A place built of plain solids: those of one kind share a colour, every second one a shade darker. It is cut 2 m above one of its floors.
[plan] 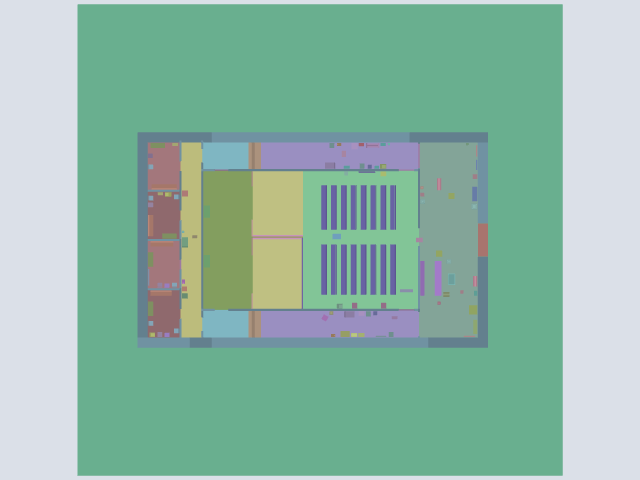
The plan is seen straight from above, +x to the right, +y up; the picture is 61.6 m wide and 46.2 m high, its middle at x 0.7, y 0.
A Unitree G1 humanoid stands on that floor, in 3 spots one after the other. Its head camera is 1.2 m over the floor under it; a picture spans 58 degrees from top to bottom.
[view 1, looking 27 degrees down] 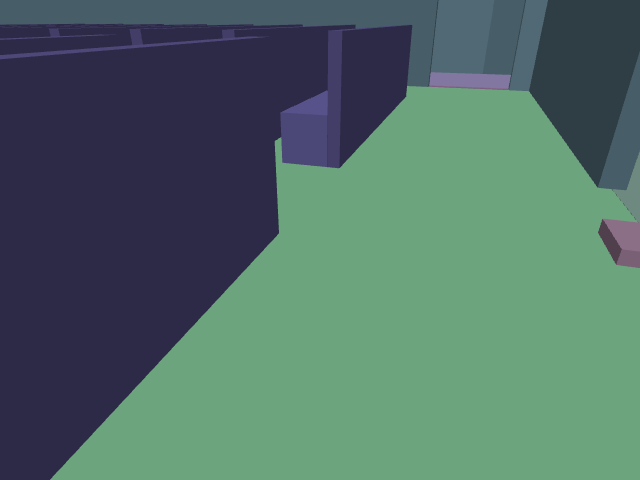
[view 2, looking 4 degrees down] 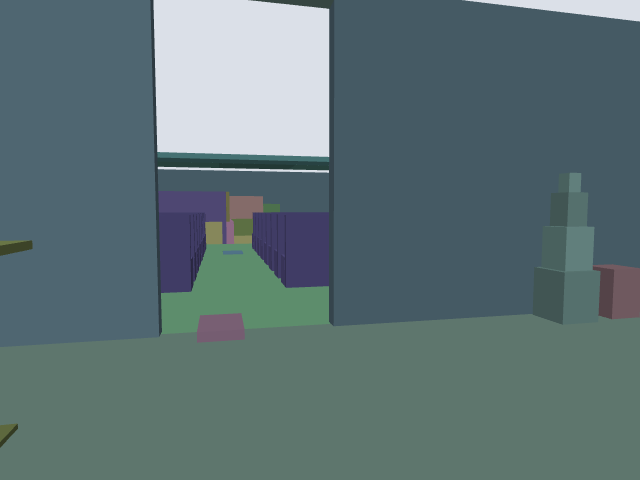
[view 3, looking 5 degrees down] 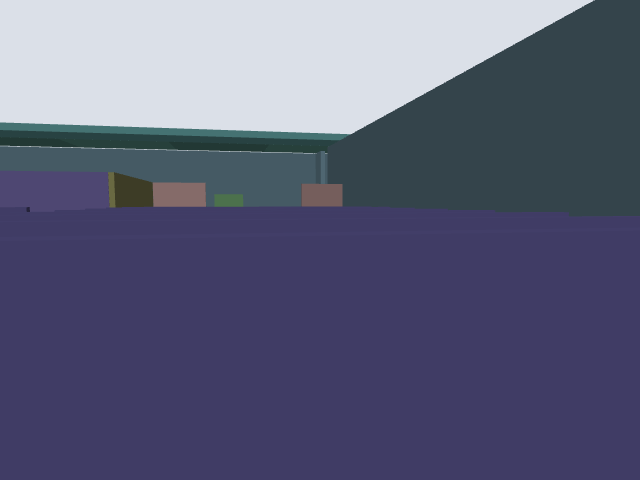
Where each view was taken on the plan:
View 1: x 9.03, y -2.67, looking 108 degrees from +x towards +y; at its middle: floor_parterre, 2.64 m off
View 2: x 14.57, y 0.00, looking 167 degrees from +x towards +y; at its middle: seats_parterre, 6.74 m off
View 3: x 9.03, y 2.67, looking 168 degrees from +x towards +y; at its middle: seats_parterre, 1.03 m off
